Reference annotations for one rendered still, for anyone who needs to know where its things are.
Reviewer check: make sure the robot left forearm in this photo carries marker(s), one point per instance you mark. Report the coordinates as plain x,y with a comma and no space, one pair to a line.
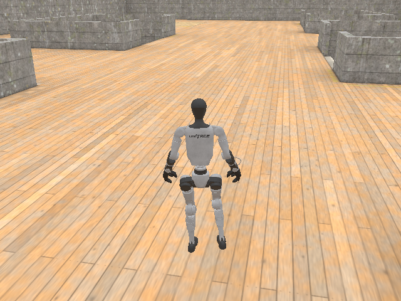
169,164

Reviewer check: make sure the robot left shin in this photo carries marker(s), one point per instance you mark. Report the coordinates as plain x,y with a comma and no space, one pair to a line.
190,223

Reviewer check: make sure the robot left hand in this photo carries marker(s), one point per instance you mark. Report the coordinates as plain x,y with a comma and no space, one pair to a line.
171,174

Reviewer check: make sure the left robot upper arm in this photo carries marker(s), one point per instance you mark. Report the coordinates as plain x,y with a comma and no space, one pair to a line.
180,132

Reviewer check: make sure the humanoid robot head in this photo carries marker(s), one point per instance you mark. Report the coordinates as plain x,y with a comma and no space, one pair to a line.
198,107

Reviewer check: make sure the robot right hand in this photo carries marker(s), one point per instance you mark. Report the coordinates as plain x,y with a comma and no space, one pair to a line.
237,174

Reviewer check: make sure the robot right forearm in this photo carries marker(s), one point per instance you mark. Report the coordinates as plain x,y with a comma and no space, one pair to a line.
232,163

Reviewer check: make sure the right robot upper arm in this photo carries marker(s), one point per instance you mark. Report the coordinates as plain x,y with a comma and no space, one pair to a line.
219,131

